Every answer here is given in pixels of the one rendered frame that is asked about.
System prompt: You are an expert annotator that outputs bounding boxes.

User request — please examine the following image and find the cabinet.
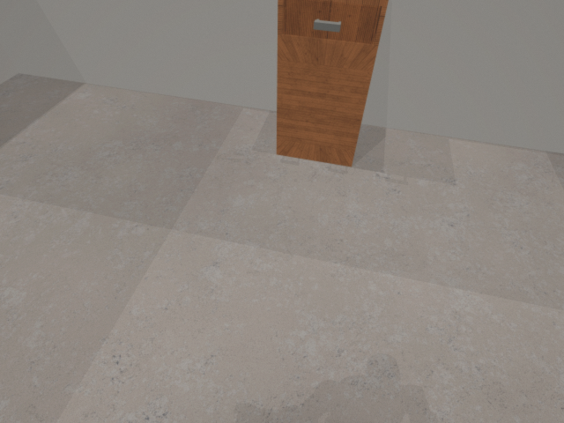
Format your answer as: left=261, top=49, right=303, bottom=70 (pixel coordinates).
left=277, top=0, right=389, bottom=167

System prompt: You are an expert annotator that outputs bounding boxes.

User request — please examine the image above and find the handle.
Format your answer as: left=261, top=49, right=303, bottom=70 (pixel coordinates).
left=314, top=19, right=341, bottom=32

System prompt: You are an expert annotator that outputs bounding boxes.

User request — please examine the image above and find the drawer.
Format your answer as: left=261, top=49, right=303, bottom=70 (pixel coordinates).
left=283, top=0, right=381, bottom=44

